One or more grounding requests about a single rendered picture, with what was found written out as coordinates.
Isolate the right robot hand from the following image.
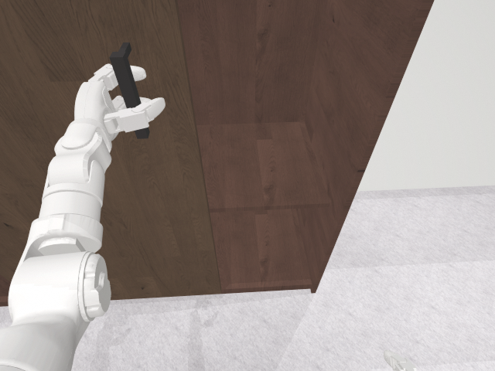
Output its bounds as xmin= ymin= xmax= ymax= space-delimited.
xmin=384 ymin=350 xmax=416 ymax=371

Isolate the robot left forearm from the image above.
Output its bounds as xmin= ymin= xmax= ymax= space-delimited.
xmin=8 ymin=118 xmax=112 ymax=322

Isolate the handle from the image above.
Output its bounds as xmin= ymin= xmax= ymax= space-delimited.
xmin=109 ymin=43 xmax=150 ymax=139

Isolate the left robot upper arm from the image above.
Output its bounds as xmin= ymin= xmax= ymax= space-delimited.
xmin=0 ymin=251 xmax=111 ymax=371

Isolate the left robot hand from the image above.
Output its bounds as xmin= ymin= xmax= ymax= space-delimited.
xmin=74 ymin=64 xmax=166 ymax=141

